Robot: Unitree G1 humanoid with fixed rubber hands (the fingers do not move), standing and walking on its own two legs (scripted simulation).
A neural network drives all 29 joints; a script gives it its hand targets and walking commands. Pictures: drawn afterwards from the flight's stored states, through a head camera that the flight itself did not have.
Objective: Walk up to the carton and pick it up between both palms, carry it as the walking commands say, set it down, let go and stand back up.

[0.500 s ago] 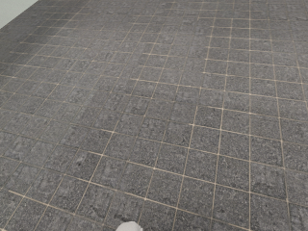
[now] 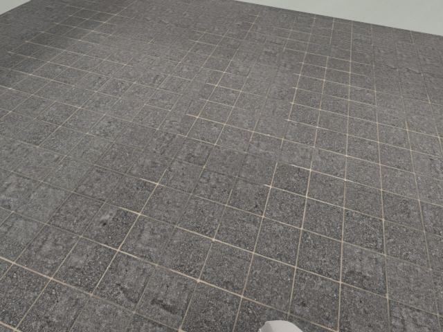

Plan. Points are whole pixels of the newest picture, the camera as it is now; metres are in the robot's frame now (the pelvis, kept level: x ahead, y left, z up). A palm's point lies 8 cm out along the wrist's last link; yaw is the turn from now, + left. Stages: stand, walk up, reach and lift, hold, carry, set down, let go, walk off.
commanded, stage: walk up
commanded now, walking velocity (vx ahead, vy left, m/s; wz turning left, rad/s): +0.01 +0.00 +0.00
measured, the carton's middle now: out of the picture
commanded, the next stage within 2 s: none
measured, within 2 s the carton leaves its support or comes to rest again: neither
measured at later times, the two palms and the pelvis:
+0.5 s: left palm out of the picture -0.02 +0.20 -0.14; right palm out of the picture +0.04 -0.28 -0.15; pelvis +0.00 -0.04 -0.01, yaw -1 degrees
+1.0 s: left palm out of the picture +0.02 +0.20 -0.14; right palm out of the picture +0.05 -0.27 -0.14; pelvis -0.01 -0.03 -0.01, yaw +0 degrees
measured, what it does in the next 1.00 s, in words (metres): steps on the spot: right foot, then left foot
